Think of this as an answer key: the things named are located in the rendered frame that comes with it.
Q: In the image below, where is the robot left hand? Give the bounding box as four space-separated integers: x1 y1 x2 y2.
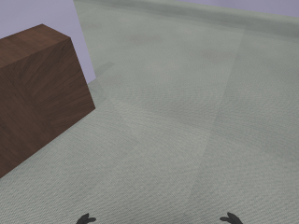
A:
76 213 96 224

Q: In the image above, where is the pedestal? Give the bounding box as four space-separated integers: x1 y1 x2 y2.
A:
0 23 95 178

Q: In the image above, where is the robot right hand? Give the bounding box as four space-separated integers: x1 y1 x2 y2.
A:
220 212 243 224

